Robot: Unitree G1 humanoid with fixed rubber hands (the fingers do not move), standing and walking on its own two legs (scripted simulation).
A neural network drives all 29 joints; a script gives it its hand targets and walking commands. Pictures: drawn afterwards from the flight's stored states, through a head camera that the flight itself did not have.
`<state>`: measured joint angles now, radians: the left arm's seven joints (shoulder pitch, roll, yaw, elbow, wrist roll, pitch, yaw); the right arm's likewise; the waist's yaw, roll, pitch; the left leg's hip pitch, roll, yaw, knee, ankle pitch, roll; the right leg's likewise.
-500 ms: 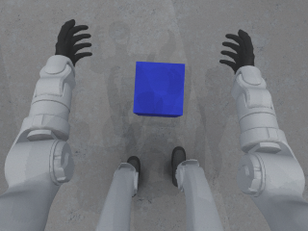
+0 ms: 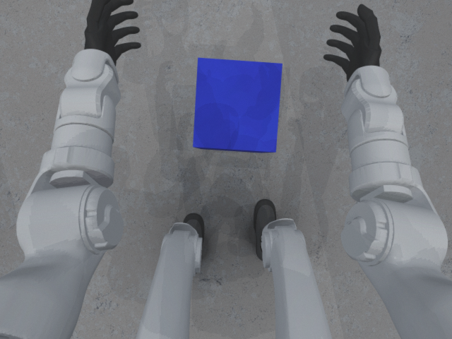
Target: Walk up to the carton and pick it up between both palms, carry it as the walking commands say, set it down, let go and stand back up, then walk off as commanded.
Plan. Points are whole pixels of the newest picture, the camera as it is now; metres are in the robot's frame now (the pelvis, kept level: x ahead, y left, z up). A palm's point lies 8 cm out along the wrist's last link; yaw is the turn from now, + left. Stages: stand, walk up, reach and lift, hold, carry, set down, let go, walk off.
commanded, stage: reach and lift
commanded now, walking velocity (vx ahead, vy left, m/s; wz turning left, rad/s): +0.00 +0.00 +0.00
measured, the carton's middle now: (235, 113) +0.50 -0.03 -0.49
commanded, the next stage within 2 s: none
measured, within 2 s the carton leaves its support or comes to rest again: neither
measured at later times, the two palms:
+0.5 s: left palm (140, 80) +0.54 +0.18 -0.28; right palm (321, 90) +0.52 -0.20 -0.29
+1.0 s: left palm (158, 98) +0.53 +0.17 -0.42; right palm (300, 104) +0.51 -0.19 -0.42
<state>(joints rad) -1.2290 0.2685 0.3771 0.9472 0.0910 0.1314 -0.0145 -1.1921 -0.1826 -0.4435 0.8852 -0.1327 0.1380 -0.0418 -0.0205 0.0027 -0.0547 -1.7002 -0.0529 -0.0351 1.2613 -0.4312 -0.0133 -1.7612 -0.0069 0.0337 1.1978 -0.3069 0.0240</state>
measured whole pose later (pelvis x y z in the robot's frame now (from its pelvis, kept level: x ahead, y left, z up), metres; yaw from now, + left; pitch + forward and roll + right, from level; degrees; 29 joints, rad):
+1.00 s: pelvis -0.04 +0.00 -0.24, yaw +1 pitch +39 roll -1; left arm -1.56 0.41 0.06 1.15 -0.19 0.09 0.09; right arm -1.51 -0.35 -0.20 1.15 0.17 0.07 -0.12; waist -0.03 -0.01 0.37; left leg -2.23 -0.09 -0.04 2.22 -0.67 -0.04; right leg -2.30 0.01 0.03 2.13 -0.52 0.04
